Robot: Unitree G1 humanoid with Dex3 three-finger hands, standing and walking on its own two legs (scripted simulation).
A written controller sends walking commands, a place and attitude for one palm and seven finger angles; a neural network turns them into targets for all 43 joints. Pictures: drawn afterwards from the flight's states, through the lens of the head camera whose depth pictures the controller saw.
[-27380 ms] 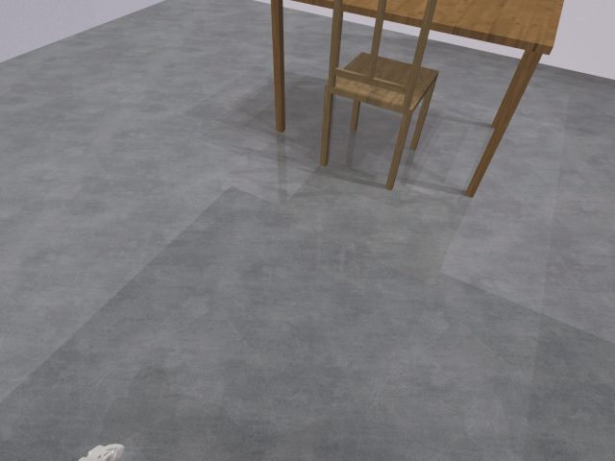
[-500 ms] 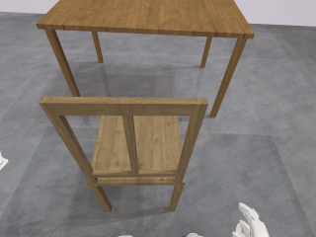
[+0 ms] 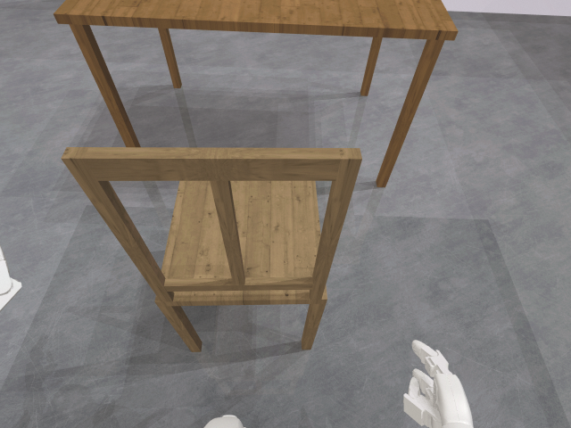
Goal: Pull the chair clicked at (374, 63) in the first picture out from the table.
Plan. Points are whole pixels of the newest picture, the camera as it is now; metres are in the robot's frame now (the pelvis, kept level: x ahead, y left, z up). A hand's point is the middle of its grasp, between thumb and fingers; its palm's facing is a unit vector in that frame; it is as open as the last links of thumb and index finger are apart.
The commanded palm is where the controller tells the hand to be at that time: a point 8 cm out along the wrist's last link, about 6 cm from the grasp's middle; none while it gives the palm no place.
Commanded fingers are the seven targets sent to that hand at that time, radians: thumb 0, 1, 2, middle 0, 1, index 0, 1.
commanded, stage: step back with the hand held close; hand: left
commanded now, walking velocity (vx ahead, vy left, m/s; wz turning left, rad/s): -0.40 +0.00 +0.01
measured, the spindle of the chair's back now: (231, 240) +0.41 +0.14 -0.06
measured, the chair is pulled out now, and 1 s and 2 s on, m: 0.60 0.60 0.60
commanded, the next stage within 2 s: stop stepping back and stand still in 0.22 s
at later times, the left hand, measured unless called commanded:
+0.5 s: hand out of the picture +0.06 +0.24 +0.18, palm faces +0.40 -0.76 -0.52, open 7.4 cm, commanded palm +0.01 +0.28 +0.18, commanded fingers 0.00 0.90 0.90 -0.20 -0.30 -0.20 -0.30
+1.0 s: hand out of the picture +0.00 +0.28 +0.20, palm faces +0.41 -0.74 -0.52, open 7.4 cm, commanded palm -0.04 +0.30 +0.18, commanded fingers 0.00 0.90 0.90 -0.20 -0.30 -0.20 -0.30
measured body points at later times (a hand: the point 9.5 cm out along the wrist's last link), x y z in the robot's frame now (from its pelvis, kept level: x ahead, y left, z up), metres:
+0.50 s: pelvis -0.13 -0.02 -0.01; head -0.11 -0.01 +0.44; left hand +0.04 +0.27 +0.20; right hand +0.03 -0.25 -0.09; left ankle -0.05 +0.12 -0.72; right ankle -0.09 -0.16 -0.73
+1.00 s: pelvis -0.19 +0.01 +0.02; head -0.21 +0.03 +0.47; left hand -0.03 +0.32 +0.23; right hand -0.08 -0.22 -0.07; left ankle -0.18 +0.08 -0.73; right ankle -0.21 -0.12 -0.71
